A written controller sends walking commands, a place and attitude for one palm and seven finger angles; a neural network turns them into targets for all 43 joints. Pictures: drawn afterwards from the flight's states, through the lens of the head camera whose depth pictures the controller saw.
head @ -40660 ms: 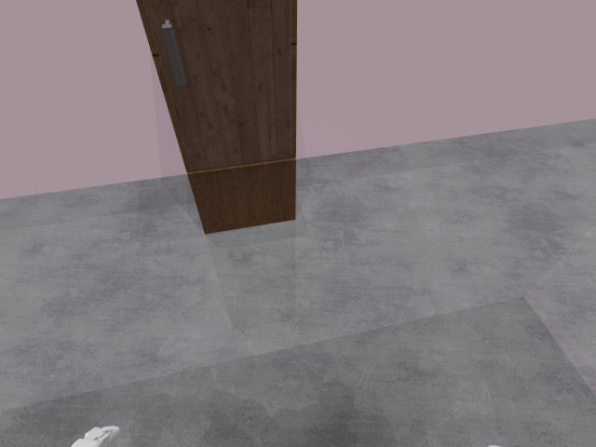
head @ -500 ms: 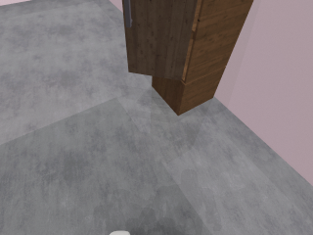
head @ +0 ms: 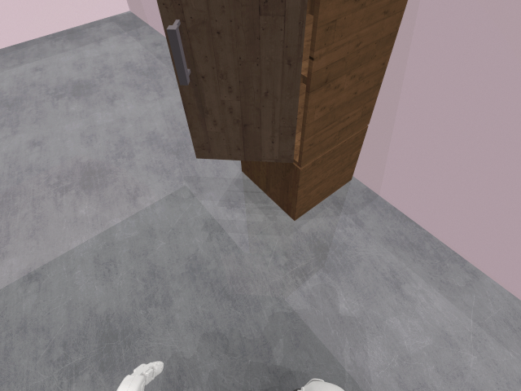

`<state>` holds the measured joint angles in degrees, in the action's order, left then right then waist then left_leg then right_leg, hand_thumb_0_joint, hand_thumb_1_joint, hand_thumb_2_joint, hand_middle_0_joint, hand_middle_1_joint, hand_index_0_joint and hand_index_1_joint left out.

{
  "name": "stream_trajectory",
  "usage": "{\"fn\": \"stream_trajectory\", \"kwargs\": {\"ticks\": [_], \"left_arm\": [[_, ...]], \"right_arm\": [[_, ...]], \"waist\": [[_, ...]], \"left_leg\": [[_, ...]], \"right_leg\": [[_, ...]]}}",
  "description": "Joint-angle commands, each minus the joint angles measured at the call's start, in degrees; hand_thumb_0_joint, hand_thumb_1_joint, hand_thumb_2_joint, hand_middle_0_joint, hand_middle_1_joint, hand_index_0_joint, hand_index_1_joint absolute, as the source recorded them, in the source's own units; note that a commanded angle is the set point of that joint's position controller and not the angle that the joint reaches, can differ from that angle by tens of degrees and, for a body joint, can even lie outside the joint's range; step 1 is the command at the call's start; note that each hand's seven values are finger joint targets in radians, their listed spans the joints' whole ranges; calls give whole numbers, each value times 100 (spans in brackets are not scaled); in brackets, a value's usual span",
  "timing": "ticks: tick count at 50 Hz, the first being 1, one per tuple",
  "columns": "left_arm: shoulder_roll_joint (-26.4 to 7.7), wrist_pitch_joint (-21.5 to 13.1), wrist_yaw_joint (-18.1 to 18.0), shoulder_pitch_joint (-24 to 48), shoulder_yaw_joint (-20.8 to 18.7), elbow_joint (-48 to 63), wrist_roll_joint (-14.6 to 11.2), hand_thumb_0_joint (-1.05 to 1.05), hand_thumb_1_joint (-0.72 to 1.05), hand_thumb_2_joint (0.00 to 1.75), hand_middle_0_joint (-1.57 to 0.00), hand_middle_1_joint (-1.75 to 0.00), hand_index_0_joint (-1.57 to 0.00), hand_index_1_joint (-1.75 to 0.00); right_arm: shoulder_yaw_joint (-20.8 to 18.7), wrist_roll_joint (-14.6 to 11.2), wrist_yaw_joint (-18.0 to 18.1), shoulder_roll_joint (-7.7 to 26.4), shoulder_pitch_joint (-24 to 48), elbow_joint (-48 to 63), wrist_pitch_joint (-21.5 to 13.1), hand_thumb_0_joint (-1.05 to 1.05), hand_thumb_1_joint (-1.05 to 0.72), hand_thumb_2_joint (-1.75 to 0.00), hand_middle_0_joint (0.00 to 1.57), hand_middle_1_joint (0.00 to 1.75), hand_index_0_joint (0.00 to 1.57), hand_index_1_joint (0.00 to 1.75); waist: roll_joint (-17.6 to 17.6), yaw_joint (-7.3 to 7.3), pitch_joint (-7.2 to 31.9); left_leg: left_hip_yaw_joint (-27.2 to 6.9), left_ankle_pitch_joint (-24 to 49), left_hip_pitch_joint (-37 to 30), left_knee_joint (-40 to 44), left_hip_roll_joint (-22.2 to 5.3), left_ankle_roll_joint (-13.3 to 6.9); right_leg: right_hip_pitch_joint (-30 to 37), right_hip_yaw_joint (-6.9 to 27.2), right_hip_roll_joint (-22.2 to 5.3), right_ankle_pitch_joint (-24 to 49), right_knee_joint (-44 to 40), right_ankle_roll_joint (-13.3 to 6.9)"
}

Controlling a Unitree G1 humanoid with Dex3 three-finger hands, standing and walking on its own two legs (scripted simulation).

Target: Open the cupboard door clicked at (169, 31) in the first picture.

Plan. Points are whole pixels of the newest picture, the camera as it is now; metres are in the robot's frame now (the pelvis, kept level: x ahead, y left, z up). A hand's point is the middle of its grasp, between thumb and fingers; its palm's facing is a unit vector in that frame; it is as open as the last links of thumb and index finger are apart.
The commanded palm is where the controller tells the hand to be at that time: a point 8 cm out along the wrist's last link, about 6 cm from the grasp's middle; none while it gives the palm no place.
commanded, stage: take the last steps up to it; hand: left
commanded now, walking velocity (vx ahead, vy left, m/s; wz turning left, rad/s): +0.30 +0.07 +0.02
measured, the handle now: (181, 53) +0.89 +0.24 +0.06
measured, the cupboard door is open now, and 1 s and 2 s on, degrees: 46 46 46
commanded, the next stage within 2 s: come to a stop and stand still in 0.62 s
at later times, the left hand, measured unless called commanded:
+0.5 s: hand out of the picture +0.12 +0.21 -0.17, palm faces +0.13 -0.98 -0.13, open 7.4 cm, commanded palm none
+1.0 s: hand (165, 252) +0.41 +0.23 -0.15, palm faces -0.02 -0.98 -0.22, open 7.4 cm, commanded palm none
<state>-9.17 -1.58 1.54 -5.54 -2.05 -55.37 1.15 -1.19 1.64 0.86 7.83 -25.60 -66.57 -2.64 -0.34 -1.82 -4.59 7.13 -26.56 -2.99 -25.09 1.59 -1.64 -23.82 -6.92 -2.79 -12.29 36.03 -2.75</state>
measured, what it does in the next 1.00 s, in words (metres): walks ahead: left foot, then right foot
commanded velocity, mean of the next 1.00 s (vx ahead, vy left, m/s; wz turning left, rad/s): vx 0.09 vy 0.04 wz -0.02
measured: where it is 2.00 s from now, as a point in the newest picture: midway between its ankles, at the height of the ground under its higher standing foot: (255, 369)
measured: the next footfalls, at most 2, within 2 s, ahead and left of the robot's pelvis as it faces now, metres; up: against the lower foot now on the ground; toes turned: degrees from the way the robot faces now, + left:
left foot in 0.46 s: +0.30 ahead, +0.16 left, +0.00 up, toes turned +6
right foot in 0.84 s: +0.35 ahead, -0.06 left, +0.00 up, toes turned -3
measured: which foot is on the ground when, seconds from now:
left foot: down 0.00-0.00, up 0.02-0.44, down 0.46-1.00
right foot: down 0.00-0.46, up 0.48-0.82, down 0.84-1.00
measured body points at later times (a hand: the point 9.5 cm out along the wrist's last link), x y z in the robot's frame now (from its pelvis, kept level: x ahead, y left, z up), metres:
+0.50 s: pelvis +0.19 +0.05 +0.01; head +0.22 +0.08 +0.45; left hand +0.11 +0.26 -0.16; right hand +0.31 -0.19 -0.13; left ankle +0.26 +0.15 -0.72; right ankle +0.09 -0.08 -0.71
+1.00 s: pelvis +0.32 +0.06 +0.01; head +0.35 +0.05 +0.46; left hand +0.41 +0.28 -0.14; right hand +0.28 -0.16 -0.15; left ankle +0.26 +0.15 -0.72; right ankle +0.34 -0.05 -0.72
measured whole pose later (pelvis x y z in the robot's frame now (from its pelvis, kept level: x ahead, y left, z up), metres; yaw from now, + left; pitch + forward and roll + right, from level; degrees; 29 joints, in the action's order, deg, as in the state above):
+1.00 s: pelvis +0.32 +0.06 +0.01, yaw +0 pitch +0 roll +0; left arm -9.6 -0.8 -1.9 -6.7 -0.6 -59.3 0.4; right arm -1.4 0.3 1.3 7.5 -17.1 -65.1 1.3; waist -0.5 -2.5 -3.5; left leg 7.3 -21.9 9.1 -30.7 -1.4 0.5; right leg -18.4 -6.2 -2.8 -14.5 32.7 -1.2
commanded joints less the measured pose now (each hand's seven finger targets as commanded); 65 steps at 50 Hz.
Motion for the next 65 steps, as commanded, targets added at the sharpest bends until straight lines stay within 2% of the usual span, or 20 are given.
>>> {"fn": "stream_trajectory", "kwargs": {"ticks": [1, 3, 7, 17, 21, 22, 23, 24, 26, 31, 39, 41, 43, 46, 50, 54, 58, 60, 62, 65], "left_arm": [[-1501, -150, -182, -2596, -438, -489, -47, 0, 90, 90, -20, -30, -20, -30], [-1000, -121, -252, -1429, -328, -153, -68, 0, 90, 90, -20, -30, -20, -30], [-448, -297, -246, -1097, -170, -194, -6, 0, 90, 90, -20, -30, -20, -30], [-778, -330, -169, -1556, -210, -661, 23, 0, 90, 90, -20, -30, -20, -30], [-812, -247, -201, -1407, -240, -710, -11, 0, 90, 90, -20, -30, -20, -30], [-673, -234, -183, -1469, -212, -676, -12, 0, 90, 90, -20, -30, -20, -30], [-372, -232, -162, -1672, -166, -574, -63, 0, 90, 90, -20, -30, -20, -30], [-344, -255, -189, -1383, -118, -369, -28, 0, 90, 90, -20, -30, -20, -30], [-353, -195, -195, -956, -129, -320, -19, 0, 90, 90, -20, -30, -20, -30], [-90, -9, -127, -1349, -99, -472, 27, 0, 90, 90, -20, -30, -20, -30], [-126, 46, -197, -1067, -21, -349, 7, 0, 90, 90, -20, -30, -20, -30], [-527, 6, -274, -1409, -55, -483, 2, 0, 90, 90, -20, -30, -20, -30], [-987, 13, -312, -1160, -29, -460, -37, 0, 90, 90, -20, -30, -20, -30], [-979, 46, -417, -885, -50, -409, -85, 0, 90, 90, -20, -30, -20, -30], [-980, 155, -482, -755, -157, -322, -78, 0, 90, 90, -20, -30, -20, -30], [-555, 294, -441, -418, -108, -5, -58, 0, 90, 90, -20, -30, -20, -30], [-339, 342, -383, -462, -126, 12, -31, 0, 90, 90, -20, -30, -20, -30], [-387, 270, -359, -872, -132, -120, -27, 0, 90, 90, -20, -30, -20, -30], [-733, 147, -396, -1065, -142, -258, 6, 0, 90, 90, -20, -30, -20, -30], [-844, 55, -400, -851, -84, -365, -31, 0, 90, 90, -20, -30, -20, -30]], "right_arm": [[-176, -178, 2, 668, 77, 499, -127, 0, -90, -90, 20, 30, 20, 30], [-227, -93, -46, 574, 772, 612, -17, 0, -90, -90, 20, 30, 20, 30], [-173, -5, -115, 203, 298, 371, 142, 0, -90, -90, 20, 30, 20, 30], [-185, -26, -264, 330, 1713, 969, 28, 0, -90, -90, 20, 30, 20, 30], [-216, -11, -203, 631, 1149, 815, -81, 0, -90, -90, 20, 30, 20, 30], [-290, 14, -146, 976, 504, 630, -129, 0, -90, -90, 20, 30, 20, 30], [-433, 93, -59, 1573, -201, 513, -130, 0, -90, -90, 20, 30, 20, 30], [-428, 54, -10, 1668, -506, 481, -38, 0, -90, -90, 20, 30, 20, 30], [-343, 9, 63, 1332, 181, 688, -29, 0, -90, -90, 20, 30, 20, 30], [-147, -26, 82, 799, 717, 768, -162, 0, -90, -90, 20, 30, 20, 30], [-111, -11, 117, 796, 792, 623, -22, 0, -90, -90, 20, 30, 20, 30], [-73, -79, 125, 636, 784, 555, 35, 0, -90, -90, 20, 30, 20, 30], [-61, -161, 64, 486, 427, 447, 155, 0, -90, -90, 20, 30, 20, 30], [-100, -173, 80, 493, 256, 275, 335, 0, -90, -90, 20, 30, 20, 30], [-152, -156, 109, 484, 290, 278, 384, 0, -90, -90, 20, 30, 20, 30], [-249, -57, 186, 749, 388, 468, 387, 0, -90, -90, 20, 30, 20, 30], [-262, 10, 219, 810, 843, 665, 325, 0, -90, -90, 20, 30, 20, 30], [-288, -41, 199, 863, 976, 700, 315, 0, -90, -90, 20, 30, 20, 30], [-302, -134, 165, 622, 788, 737, 334, 0, -90, -90, 20, 30, 20, 30], [-217, -153, 110, 403, 785, 629, 440, 0, -90, -90, 20, 30, 20, 30]], "waist": [[1458, 1005, 1166], [607, 656, 125], [609, 146, 238], [842, 433, -40], [501, 8, 190], [-245, -232, 622], [-1442, -418, 1202], [-1491, -505, 1254], [-1011, -273, 797], [-633, 234, 493], [-365, 357, 357], [265, 503, 556], [420, 201, 367], [1482, 166, 942], [626, 199, 994], [-994, 122, 591], [-835, 242, 254], [-632, 370, 468], [319, 207, 689], [1368, 80, 532]], "left_leg": [[-330, -576, 3432, -4710, 56, 3], [-997, 384, 3848, -4984, -610, -18], [-662, 1122, 3054, -3722, -803, 258], [-238, 1403, 3072, -1249, -590, 356], [40, 1641, 1434, -97, -263, 231], [-429, 1837, 270, 83, -661, 61], [-2079, 2384, -756, 208, -1999, -543], [-2620, 2691, -700, 643, -2523, -985], [-2336, 2219, 217, 908, -2425, -1044], [-841, 3282, 1096, 1174, -1775, -746], [-482, 4057, 1516, 471, -1523, -549], [-296, 2970, 1831, -111, -1009, -7], [-305, 1179, 1992, -138, -488, 312], [-215, 679, 1581, -584, -460, 373], [-261, 1943, 1515, -219, -592, 376], [-955, 5738, 917, 219, -1637, -272], [-912, 5336, 980, 115, -1733, -650], [-698, 4739, 875, -263, -1432, -350], [-310, 2631, 1392, -754, -747, 142], [-357, 243, 1415, -831, -384, 338]], "right_leg": [[3467, 3947, -2529, -43, -2054, -1400], [1808, 3174, -2172, -1478, -2537, -985], [925, 1240, -1349, -59, -2648, -531], [1650, 945, -1456, 576, -2415, -578], [1328, 506, -1145, 1130, -1347, -308], [768, 267, -798, 1045, -120, -133], [-305, -284, -70, -867, 1385, 121], [-813, 38, 154, -2309, 2607, 82], [-1261, 620, -262, -1601, 3568, 50], [-568, 478, -399, -722, 2508, 237], [1006, 223, -83, 127, -164, 275], [1886, 742, -415, 2016, -1042, 216], [1727, 1304, -1415, 3772, -900, -387], [1827, 1299, -1440, 4464, -973, -592], [1928, 1121, -1283, 4582, -496, -493], [636, 285, -126, 32, 459, 179], [329, 513, 29, -1217, 671, 168], [888, 455, 6, 34, -423, 183], [1549, 1385, -782, 2944, -897, -148], [1263, 1870, -1272, 3207, -1429, -629]]}}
